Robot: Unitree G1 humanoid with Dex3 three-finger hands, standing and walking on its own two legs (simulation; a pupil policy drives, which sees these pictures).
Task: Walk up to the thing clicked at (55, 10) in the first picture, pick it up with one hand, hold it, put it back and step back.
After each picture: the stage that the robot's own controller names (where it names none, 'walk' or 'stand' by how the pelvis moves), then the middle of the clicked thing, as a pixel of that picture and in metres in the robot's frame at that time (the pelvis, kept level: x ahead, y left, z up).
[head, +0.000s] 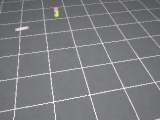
stand; (56, 12) +2.13 +0.47 -0.72
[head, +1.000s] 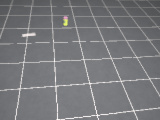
walk; (65, 21) +2.02 +0.25 -0.71
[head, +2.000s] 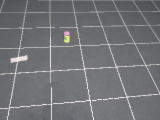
walk; (66, 37) +1.38 +0.19 -0.72
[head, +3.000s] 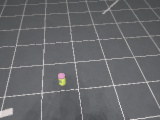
walk; (61, 79) +0.87 +0.22 -0.71
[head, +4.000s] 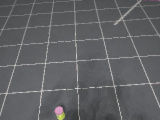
walk; (60, 113) +0.51 +0.26 -0.70
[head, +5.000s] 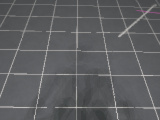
stand; out of the picture +0.34 +0.20 -0.70
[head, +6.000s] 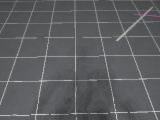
stand; out of the picture +0.31 +0.21 -0.72
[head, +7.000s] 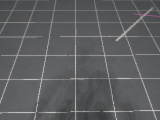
stand; out of the picture +0.33 +0.21 -0.73
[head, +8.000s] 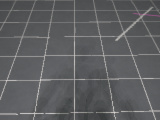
stand; out of the picture +0.32 +0.22 -0.73
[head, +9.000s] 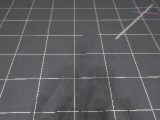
stand; out of the picture +0.31 +0.22 -0.73
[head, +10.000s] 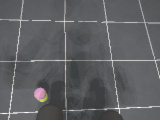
go down; (41, 95) +0.36 +0.23 -0.51
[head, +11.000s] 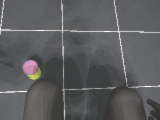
go down; (32, 70) +0.40 +0.26 -0.32
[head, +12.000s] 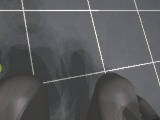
close in; out of the picture +0.36 +0.30 -0.23
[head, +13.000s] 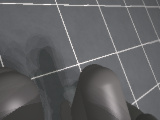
close; out of the picture +0.36 +0.30 -0.21
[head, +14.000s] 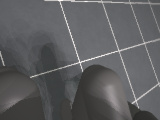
lift; out of the picture +0.35 +0.31 -0.22
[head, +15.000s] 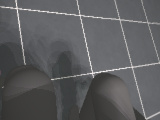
lift; out of the picture +0.29 +0.27 -0.19
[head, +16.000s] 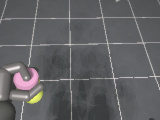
lift; (29, 86) +0.32 +0.19 +0.01
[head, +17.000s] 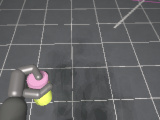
hold; (40, 88) +0.33 +0.16 +0.01
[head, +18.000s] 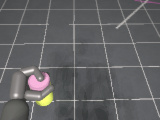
hold; (41, 89) +0.32 +0.17 +0.01
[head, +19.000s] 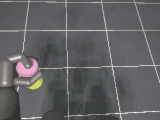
crouch; (30, 74) +0.37 +0.20 -0.06
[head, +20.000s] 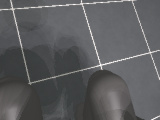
lower; out of the picture +0.38 +0.29 -0.18
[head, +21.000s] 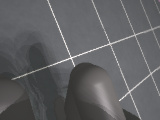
lower; out of the picture +0.39 +0.31 -0.22
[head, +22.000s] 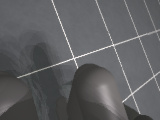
lower; out of the picture +0.38 +0.32 -0.22
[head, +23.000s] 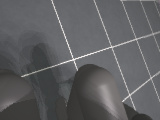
lower; out of the picture +0.37 +0.32 -0.22
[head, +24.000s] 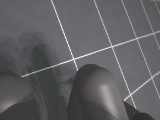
loosen; out of the picture +0.37 +0.32 -0.22
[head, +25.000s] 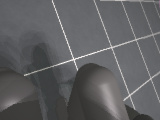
withdraw; out of the picture +0.36 +0.30 -0.22
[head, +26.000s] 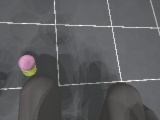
walk; (28, 66) +0.39 +0.26 -0.29
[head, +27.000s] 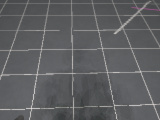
stand; out of the picture +0.33 +0.19 -0.65
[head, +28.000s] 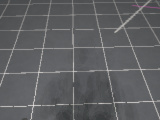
stand; out of the picture +0.36 +0.21 -0.66
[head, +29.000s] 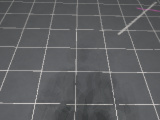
stand; out of the picture +0.35 +0.20 -0.68
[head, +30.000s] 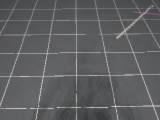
stand; out of the picture +0.36 +0.20 -0.72
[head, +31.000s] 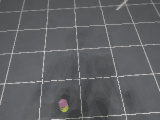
walk; (63, 105) +0.47 +0.19 -0.70
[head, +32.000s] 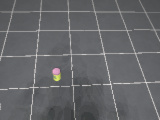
walk; (56, 74) +0.74 +0.21 -0.70
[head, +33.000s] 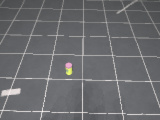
stand; (68, 68) +0.99 +0.21 -0.70
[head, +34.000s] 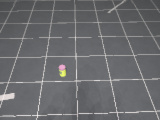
stand; (62, 70) +0.98 +0.24 -0.72
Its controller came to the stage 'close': yes
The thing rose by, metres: 0.71
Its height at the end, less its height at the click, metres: +0.00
